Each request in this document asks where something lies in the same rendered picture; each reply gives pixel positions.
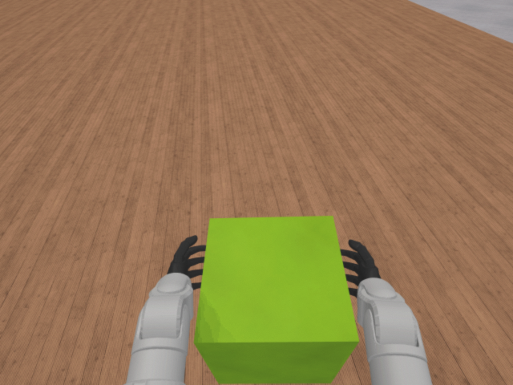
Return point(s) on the left robot hand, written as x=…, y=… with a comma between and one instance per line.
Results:
x=181, y=262

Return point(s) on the right robot hand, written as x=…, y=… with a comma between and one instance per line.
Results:
x=365, y=267

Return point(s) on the left robot forearm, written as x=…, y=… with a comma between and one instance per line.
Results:
x=160, y=346

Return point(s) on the carton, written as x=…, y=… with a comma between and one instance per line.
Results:
x=274, y=301

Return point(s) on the right robot forearm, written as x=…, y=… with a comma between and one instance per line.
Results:
x=394, y=346

